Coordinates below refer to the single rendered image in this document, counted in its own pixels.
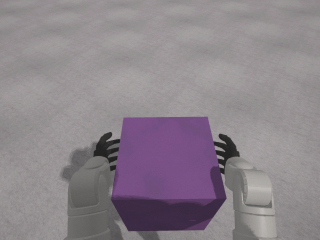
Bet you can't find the robot left hand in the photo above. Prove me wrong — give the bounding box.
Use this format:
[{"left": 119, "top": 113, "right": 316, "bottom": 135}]
[{"left": 93, "top": 132, "right": 120, "bottom": 171}]

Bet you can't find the robot right forearm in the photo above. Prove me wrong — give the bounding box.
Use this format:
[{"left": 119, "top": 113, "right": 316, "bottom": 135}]
[{"left": 224, "top": 156, "right": 282, "bottom": 240}]

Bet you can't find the robot right hand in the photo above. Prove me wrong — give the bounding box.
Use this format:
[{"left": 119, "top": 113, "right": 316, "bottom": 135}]
[{"left": 213, "top": 133, "right": 240, "bottom": 174}]

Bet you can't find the robot left forearm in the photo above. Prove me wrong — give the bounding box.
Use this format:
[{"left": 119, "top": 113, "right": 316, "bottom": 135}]
[{"left": 63, "top": 156, "right": 112, "bottom": 240}]

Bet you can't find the carton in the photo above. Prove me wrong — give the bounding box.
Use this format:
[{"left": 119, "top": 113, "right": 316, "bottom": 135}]
[{"left": 111, "top": 116, "right": 227, "bottom": 231}]

